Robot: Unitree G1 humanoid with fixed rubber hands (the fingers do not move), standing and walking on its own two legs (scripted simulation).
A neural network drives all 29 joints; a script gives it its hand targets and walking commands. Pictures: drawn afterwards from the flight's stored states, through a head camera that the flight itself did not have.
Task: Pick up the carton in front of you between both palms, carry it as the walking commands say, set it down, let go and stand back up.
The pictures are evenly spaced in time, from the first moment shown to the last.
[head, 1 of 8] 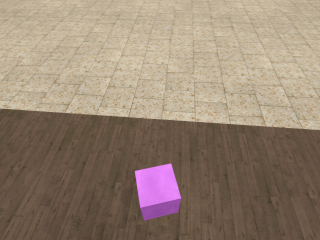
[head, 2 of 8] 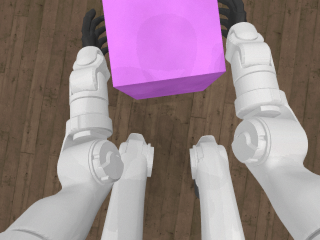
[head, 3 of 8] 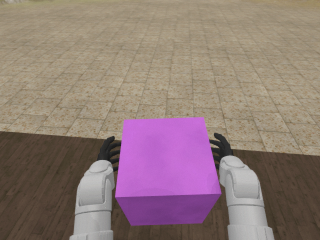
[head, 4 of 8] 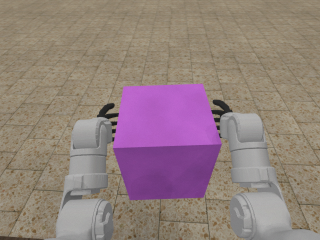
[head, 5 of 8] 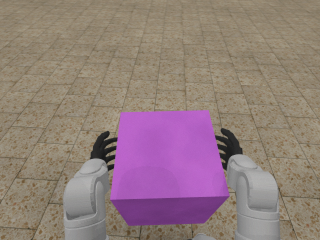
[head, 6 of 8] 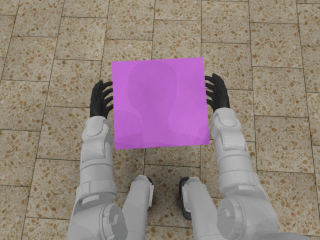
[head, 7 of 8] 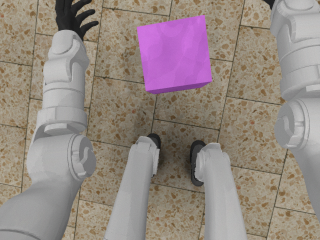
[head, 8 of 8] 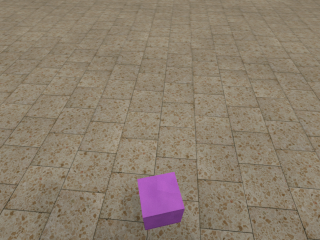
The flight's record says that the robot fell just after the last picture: no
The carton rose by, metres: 0.70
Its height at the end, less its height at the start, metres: -0.05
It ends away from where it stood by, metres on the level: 3.02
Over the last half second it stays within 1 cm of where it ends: yes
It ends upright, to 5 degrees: yes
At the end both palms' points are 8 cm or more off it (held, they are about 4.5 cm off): yes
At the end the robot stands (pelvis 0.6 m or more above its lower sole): yes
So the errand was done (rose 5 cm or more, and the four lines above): yes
